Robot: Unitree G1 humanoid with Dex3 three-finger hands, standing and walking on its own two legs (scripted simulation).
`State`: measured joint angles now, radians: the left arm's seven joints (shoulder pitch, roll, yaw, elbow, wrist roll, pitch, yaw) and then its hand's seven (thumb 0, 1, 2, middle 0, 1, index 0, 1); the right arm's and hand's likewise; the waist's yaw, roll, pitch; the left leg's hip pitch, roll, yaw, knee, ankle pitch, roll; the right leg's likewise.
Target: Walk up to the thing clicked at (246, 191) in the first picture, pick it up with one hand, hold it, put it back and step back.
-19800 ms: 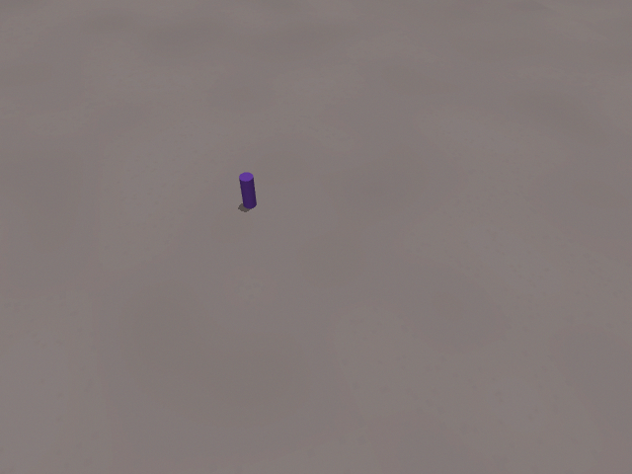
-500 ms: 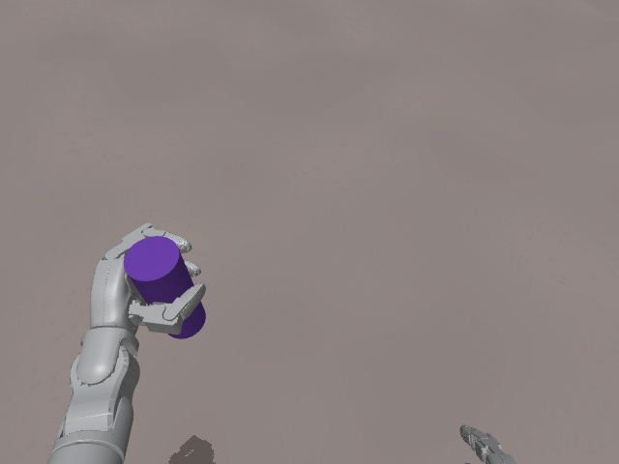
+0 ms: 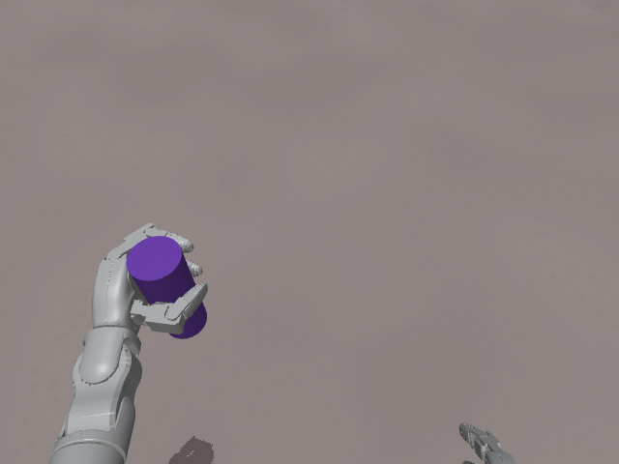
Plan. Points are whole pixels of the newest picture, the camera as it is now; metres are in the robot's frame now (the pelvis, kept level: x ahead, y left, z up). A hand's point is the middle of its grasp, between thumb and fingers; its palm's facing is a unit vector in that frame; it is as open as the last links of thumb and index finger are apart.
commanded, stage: crouch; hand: left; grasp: from the side
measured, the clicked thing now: (172, 292) +0.33 +0.17 +0.03
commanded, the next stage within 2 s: none
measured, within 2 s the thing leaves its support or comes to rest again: neither
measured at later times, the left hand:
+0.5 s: hand (183, 316) +0.34 +0.18 -0.05, palm faces +0.14 -0.99 +0.00, open 8.1 cm
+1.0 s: hand (205, 363) +0.36 +0.19 -0.30, palm faces +0.10 -0.99 -0.03, open 8.1 cm
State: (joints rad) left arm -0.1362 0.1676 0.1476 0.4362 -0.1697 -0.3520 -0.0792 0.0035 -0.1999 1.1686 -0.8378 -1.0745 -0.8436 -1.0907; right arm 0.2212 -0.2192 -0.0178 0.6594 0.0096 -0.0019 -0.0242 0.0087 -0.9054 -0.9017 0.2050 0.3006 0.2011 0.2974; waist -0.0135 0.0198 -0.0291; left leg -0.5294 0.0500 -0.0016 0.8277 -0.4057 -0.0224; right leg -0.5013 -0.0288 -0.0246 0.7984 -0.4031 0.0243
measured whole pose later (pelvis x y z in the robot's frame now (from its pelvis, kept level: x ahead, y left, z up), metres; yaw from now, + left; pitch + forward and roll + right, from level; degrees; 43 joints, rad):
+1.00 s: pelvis -0.07 +0.00 -0.27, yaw -2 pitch +34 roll -3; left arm -0.58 0.31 0.38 1.03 -0.12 -0.78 -0.19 0.00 -0.20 1.17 -0.84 -1.06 -0.85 -1.08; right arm 0.10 -0.24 0.01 0.69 -0.09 -0.01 0.08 0.00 -0.90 -0.91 0.20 0.30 0.20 0.30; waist -0.08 0.00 -0.18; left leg -1.87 0.04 -0.08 1.96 -0.68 -0.03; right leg -1.83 -0.03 -0.02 1.93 -0.69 0.02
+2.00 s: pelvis -0.09 +0.01 -0.44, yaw -8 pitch +25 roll -9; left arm -0.65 0.52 0.52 1.12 -0.10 -0.82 -0.18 0.00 -0.20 1.17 -0.85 -1.05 -0.85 -1.07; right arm 0.01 -0.32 0.17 0.69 -0.19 0.05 0.13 0.00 -0.91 -0.91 0.21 0.30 0.20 0.30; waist -0.17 -0.07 0.07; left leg -2.29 0.01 -0.22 2.53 -0.70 -0.04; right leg -2.19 0.02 -0.08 2.42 -0.68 0.06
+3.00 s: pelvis -0.10 +0.02 -0.45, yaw -13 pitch +16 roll -16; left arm -0.67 0.75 0.54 1.38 -0.10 -1.04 -0.07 0.00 -0.20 1.17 -0.86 -1.04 -0.86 -1.06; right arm -0.13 -0.37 0.43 0.60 -0.32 0.05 0.15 0.00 -0.91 -0.90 0.21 0.30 0.20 0.30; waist -0.26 -0.21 0.27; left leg -2.24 0.01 -0.35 2.64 -0.71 -0.03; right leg -2.10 0.06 -0.18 2.43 -0.65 0.08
